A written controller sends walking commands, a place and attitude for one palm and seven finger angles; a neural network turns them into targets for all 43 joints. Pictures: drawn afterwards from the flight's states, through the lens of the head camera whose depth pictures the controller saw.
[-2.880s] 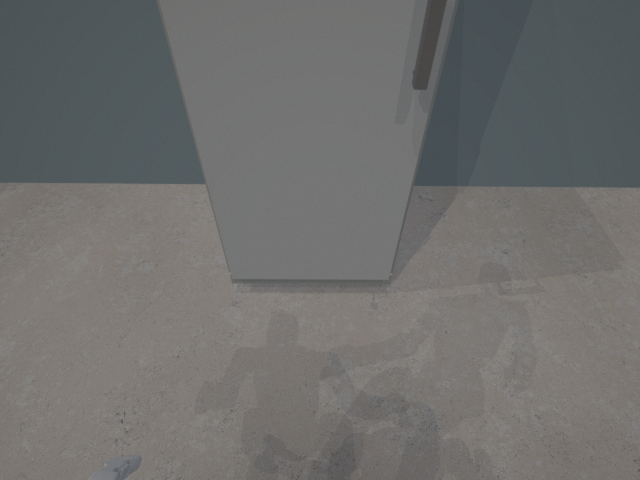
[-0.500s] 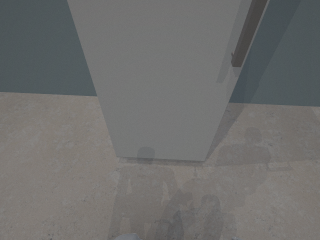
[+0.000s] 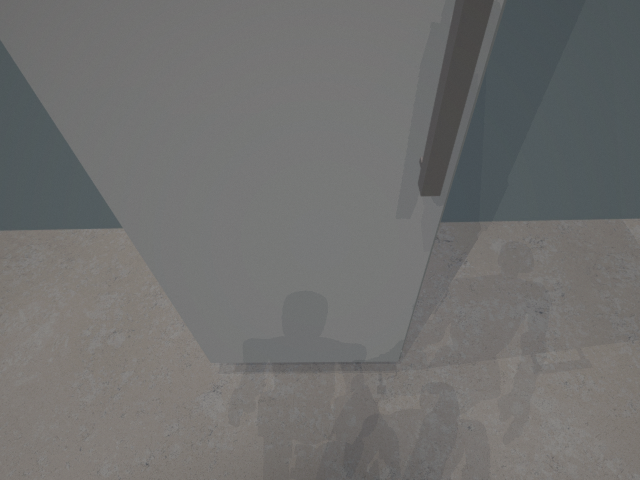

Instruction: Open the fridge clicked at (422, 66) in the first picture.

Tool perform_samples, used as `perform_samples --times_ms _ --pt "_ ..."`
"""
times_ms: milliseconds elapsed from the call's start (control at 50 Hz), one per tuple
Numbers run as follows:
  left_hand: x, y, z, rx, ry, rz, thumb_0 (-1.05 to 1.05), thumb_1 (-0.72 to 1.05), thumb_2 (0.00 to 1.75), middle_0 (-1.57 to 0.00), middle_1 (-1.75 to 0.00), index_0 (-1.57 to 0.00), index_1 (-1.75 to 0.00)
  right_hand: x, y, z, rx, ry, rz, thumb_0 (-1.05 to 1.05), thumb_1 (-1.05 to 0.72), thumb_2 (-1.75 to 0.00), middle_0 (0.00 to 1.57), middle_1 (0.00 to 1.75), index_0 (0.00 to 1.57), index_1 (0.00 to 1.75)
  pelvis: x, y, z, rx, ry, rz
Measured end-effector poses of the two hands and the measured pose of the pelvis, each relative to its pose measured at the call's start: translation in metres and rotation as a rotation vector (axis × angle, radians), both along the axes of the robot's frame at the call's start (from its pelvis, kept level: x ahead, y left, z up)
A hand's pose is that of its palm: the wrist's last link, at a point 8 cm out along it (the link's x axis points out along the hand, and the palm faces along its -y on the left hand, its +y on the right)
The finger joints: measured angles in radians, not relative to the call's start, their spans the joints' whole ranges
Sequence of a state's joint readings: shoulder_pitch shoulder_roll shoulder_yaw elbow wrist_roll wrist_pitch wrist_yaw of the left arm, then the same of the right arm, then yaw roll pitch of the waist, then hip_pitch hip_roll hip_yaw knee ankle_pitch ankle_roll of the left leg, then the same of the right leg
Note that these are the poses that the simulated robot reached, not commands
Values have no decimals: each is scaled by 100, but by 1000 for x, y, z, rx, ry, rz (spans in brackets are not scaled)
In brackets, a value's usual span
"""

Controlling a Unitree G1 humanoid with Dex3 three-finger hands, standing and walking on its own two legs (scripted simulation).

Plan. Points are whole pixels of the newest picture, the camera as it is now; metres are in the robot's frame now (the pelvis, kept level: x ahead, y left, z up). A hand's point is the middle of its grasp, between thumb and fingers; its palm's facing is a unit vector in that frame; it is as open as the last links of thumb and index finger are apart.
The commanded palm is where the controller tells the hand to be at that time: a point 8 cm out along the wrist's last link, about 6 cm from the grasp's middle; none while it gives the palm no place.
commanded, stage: come to a stop and stand still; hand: right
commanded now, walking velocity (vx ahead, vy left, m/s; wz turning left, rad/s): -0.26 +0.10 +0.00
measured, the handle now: (446, 89) +0.51 -0.14 +0.23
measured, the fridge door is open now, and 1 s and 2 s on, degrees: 0 0 0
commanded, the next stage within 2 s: look again from close up in 1.30 s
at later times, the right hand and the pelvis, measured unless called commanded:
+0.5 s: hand out of the picture +0.04 -0.13 -0.16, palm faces +0.06 +0.97 -0.25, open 7.3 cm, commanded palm none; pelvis -0.03 +0.06 +0.00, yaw +0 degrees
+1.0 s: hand out of the picture -0.08 -0.16 -0.18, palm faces +0.05 +0.98 -0.17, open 7.4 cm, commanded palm none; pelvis -0.06 +0.01 +0.00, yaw +0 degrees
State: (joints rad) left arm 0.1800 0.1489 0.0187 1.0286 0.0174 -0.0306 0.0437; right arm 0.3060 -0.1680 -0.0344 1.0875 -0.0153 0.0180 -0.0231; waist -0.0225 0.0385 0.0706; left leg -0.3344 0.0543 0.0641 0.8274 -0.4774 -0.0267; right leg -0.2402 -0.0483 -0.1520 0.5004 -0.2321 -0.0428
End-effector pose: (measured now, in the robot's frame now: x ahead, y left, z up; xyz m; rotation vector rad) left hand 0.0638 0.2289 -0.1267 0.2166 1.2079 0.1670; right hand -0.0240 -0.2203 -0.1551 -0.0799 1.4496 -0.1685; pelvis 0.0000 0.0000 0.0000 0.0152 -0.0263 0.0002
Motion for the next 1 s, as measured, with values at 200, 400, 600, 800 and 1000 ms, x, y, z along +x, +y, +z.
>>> perform_samples --times_ms 200,400,600,800,1000 --pt "-26 34 -15 -27 86 67 0 92 90 -20 -29 -20 -30 67 4 14 -88 -139 66 0 -91 -90 20 30 20 30 -5 28 -3 -6 -4 23" --pt "-47 68 -33 -91 98 89 0 92 90 -20 -29 -19 -30 68 45 29 -118 -229 95 0 -90 -90 20 30 20 30 -19 58 -6 -34 -9 9" --pt "-69 58 -16 -56 123 18 0 91 90 -20 -29 -19 -30 22 33 21 -86 -209 21 0 -91 -90 21 30 21 30 -42 48 -1 -32 16 -18" --pt "-93 16 -8 -33 112 9 1 92 90 -20 -29 -20 -30 -36 3 2 -42 -67 -11 1 -91 -90 20 30 20 30 -51 20 -1 -24 1 -14" --pt "-113 2 -14 -65 146 37 1 93 90 -20 -29 -20 -30 -58 11 8 -18 -1 19 1 -91 -90 20 30 20 30 -56 10 3 -16 -9 0"
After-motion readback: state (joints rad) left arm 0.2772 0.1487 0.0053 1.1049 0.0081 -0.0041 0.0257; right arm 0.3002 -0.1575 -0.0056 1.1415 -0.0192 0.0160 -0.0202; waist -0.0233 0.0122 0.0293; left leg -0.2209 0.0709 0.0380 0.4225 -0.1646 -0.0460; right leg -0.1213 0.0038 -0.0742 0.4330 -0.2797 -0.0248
